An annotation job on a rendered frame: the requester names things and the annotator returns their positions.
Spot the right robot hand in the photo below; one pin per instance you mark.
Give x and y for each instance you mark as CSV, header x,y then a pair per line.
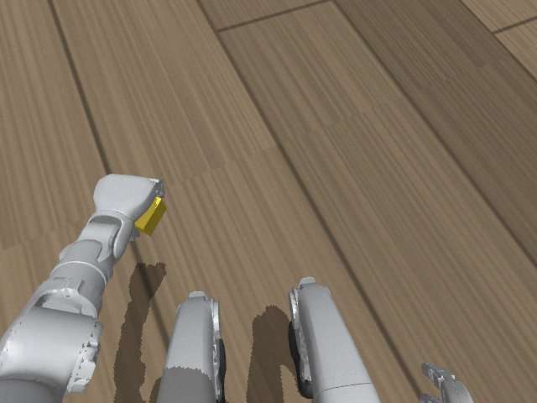
x,y
451,391

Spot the right robot foot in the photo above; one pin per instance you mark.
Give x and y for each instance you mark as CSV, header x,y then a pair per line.
x,y
305,386

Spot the left robot arm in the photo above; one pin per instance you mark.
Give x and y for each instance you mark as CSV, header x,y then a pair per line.
x,y
52,346

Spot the left robot hand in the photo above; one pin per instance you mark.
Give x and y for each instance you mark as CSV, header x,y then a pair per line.
x,y
129,195

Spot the cube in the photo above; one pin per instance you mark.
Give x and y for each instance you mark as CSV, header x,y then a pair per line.
x,y
149,220

